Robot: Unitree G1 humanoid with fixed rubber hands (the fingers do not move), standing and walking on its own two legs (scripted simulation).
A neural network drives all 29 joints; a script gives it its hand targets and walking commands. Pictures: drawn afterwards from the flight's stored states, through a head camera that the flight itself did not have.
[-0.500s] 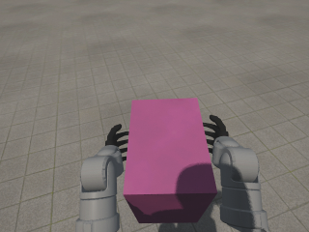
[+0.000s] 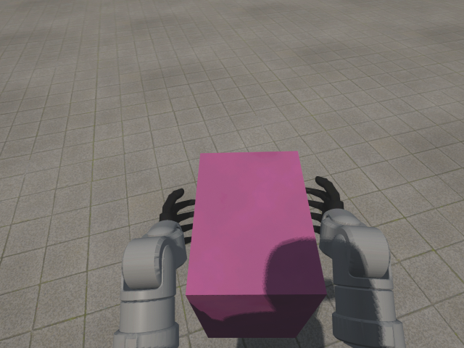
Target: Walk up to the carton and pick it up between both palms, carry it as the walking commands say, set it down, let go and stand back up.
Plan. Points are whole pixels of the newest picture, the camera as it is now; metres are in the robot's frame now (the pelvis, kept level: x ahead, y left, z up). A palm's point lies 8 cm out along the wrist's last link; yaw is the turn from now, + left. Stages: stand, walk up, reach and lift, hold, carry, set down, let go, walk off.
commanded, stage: carry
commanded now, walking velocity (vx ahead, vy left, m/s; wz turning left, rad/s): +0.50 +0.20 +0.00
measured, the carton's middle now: (250, 250) +0.30 +0.00 +0.02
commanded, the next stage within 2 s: none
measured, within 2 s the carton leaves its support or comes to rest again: neither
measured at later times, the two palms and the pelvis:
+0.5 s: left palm (127, 113) +0.64 +0.30 +0.09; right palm (230, 98) +0.67 +0.04 +0.11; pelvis +0.35 +0.15 +0.01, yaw +2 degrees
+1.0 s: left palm (106, 55) +0.97 +0.46 +0.09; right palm (183, 44) +1.02 +0.21 +0.11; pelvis +0.71 +0.29 +0.00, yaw +6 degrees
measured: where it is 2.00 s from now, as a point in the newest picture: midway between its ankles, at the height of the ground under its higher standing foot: (168, 164)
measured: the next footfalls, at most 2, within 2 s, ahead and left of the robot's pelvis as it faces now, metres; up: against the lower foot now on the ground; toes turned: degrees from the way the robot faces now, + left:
right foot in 0.04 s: +0.20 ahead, -0.11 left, +0.00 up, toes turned -4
left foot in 0.30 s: +0.31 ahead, +0.19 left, +0.00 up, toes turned +9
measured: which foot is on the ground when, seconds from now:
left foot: down 0.00-0.08, up 0.10-0.28, down 0.30-0.66, up 0.68-0.90, down 0.92-1.00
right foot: up 0.00-0.02, down 0.04-0.30, up 0.32-0.64, down 0.66-0.92, up 0.94-1.00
